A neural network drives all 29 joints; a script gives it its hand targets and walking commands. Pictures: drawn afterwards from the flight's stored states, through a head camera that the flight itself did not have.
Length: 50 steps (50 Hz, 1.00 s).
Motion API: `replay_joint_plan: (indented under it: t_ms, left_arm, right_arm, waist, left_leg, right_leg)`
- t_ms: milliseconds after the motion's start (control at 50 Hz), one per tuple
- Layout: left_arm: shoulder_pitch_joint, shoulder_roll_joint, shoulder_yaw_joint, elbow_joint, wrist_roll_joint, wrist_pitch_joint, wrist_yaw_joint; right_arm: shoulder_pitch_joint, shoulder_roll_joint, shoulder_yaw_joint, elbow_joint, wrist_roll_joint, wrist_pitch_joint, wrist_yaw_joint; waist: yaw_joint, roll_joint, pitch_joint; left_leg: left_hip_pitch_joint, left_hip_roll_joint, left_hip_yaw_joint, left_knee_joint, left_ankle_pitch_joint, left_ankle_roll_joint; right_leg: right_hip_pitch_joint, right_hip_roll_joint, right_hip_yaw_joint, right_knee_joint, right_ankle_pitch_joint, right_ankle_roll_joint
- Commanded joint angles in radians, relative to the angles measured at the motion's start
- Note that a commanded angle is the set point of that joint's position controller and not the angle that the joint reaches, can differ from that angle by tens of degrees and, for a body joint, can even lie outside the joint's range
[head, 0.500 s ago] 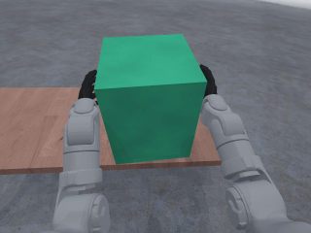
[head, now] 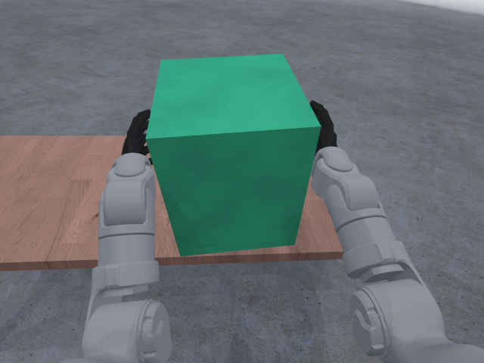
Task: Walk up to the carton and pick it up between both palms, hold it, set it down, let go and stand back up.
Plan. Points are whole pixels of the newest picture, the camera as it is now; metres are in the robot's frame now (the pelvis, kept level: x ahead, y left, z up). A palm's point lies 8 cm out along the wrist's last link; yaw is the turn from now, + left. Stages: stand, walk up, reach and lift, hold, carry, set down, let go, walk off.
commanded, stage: hold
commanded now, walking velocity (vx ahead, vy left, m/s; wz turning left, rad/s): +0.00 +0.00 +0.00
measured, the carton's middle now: (231, 156) +0.39 +0.01 +0.18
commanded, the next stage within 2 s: set down in 1.60 s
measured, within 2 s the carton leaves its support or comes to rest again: neither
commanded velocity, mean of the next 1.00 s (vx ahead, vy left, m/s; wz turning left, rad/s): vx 0.00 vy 0.00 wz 0.00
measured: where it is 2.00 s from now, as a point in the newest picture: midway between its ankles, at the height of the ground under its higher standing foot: outside the picture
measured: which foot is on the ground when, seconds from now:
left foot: down 0.00-1.00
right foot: down 0.00-1.00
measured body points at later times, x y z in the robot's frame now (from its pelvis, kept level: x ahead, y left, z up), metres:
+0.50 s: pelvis +0.00 +0.00 +0.00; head -0.06 +0.03 +0.44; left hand +0.37 +0.16 +0.20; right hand +0.37 -0.14 +0.21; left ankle +0.03 +0.11 -0.75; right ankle +0.02 -0.09 -0.75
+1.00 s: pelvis +0.00 +0.00 +0.00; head -0.06 +0.03 +0.45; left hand +0.37 +0.16 +0.20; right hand +0.38 -0.14 +0.21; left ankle +0.03 +0.11 -0.75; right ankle +0.02 -0.09 -0.75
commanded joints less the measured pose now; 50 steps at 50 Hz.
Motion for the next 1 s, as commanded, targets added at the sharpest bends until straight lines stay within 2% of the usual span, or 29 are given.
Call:
replay_joint_plan:
  t_ms: [0,140,300,440,540,560,660,700,780,880,980]
  left_arm:
    - [-0.908,-0.619,-0.571,-0.224,-0.198,-0.112,-0.146]
    - [-0.882,-0.604,-0.553,-0.212,-0.18,-0.097,-0.159]
    - [-0.852,-0.614,-0.588,-0.273,-0.191,-0.1,-0.149]
    - [-0.85,-0.613,-0.575,-0.261,-0.185,-0.093,-0.153]
    - [-0.875,-0.609,-0.569,-0.244,-0.181,-0.098,-0.15]
    - [-0.871,-0.608,-0.565,-0.231,-0.18,-0.097,-0.15]
    - [-0.883,-0.613,-0.538,-0.186,-0.172,-0.095,-0.155]
    - [-0.898,-0.617,-0.542,-0.184,-0.176,-0.097,-0.155]
    - [-0.913,-0.62,-0.551,-0.176,-0.182,-0.106,-0.152]
    - [-0.909,-0.617,-0.548,-0.173,-0.187,-0.111,-0.153]
    - [-0.912,-0.613,-0.558,-0.2,-0.191,-0.112,-0.149]
  right_arm:
    - [-0.82,0.661,0.384,-0.341,0.108,-0.053,0.094]
    - [-0.776,0.64,0.364,-0.306,0.103,-0.037,0.092]
    - [-0.767,0.634,0.415,-0.388,0.132,-0.043,0.088]
    - [-0.77,0.629,0.398,-0.373,0.116,-0.044,0.099]
    - [-0.805,0.643,0.404,-0.368,0.113,-0.05,0.102]
    - [-0.803,0.639,0.398,-0.36,0.107,-0.05,0.102]
    - [-0.827,0.645,0.37,-0.327,0.094,-0.053,0.108]
    - [-0.831,0.649,0.36,-0.315,0.088,-0.054,0.107]
    - [-0.824,0.643,0.344,-0.296,0.082,-0.057,0.106]
    - [-0.837,0.652,0.356,-0.312,0.093,-0.058,0.103]
    - [-0.829,0.652,0.365,-0.315,0.099,-0.055,0.1]
  waist:
    - [-0.016,0.109,-0.463]
    - [-0.026,0.106,-0.411]
    - [-0.021,0.119,-0.46]
    - [-0.019,0.102,-0.421]
    - [-0.001,0.091,-0.426]
    - [-0.007,0.088,-0.423]
    - [0.003,0.083,-0.4]
    - [-0.007,0.086,-0.409]
    - [-0.02,0.107,-0.425]
    - [-0.016,0.098,-0.451]
    - [-0.018,0.112,-0.46]
  left_leg:
    - [0.171,-0.007,-0.008,-0.011,0.233,-0.034]
    - [0.149,-0.005,-0.004,-0.029,0.202,-0.037]
    - [0.207,-0.002,-0.016,0.009,0.319,-0.056]
    - [0.188,-0.001,-0.012,-0.015,0.26,-0.046]
    - [0.187,-0.002,-0.007,-0.016,0.25,-0.038]
    - [0.187,-0.002,-0.005,-0.019,0.237,-0.035]
    - [0.159,-0.001,0.003,-0.037,0.172,-0.025]
    - [0.163,-0.002,0.004,-0.037,0.169,-0.024]
    - [0.165,-0.001,-0.001,-0.03,0.176,-0.031]
    - [0.149,-0.006,0.0,-0.025,0.177,-0.027]
    - [0.155,-0.005,-0.004,-0.022,0.195,-0.031]
  right_leg:
    - [0.039,-0.005,0.016,-0.037,0.187,0.081]
    - [0.035,-0.006,0.014,-0.05,0.147,0.083]
    - [0.059,0.003,0.012,-0.029,0.258,0.082]
    - [0.035,0.004,0.007,-0.042,0.182,0.079]
    - [0.03,0.001,0.009,-0.043,0.179,0.08]
    - [0.029,0.001,0.01,-0.046,0.166,0.08]
    - [0.009,-0.005,0.01,-0.058,0.102,0.077]
    - [0.008,-0.005,0.01,-0.059,0.095,0.075]
    - [0.009,-0.006,0.011,-0.056,0.101,0.072]
    - [0.03,-0.009,0.014,-0.047,0.123,0.079]
    - [0.032,-0.009,0.015,-0.044,0.138,0.08]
